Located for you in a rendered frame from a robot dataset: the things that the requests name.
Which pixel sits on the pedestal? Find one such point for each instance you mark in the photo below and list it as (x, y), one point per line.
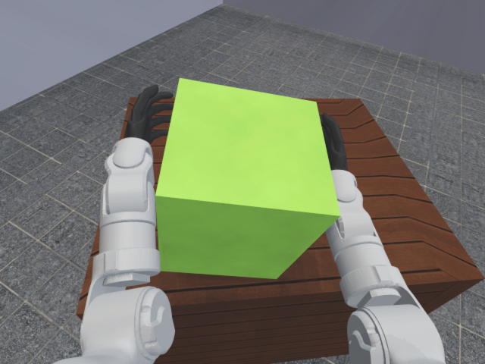
(221, 319)

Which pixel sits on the robot right upper arm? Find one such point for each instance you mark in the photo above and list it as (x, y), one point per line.
(396, 334)

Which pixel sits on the carton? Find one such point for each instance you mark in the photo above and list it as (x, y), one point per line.
(245, 185)

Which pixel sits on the robot left forearm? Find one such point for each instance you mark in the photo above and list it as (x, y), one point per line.
(127, 248)

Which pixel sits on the robot left upper arm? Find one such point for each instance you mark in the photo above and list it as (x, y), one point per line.
(132, 326)

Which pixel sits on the robot left hand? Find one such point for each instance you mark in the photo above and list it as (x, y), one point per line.
(141, 123)

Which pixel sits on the robot right forearm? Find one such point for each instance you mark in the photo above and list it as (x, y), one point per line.
(367, 277)

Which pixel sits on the robot right hand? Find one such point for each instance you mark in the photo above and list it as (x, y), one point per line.
(334, 143)

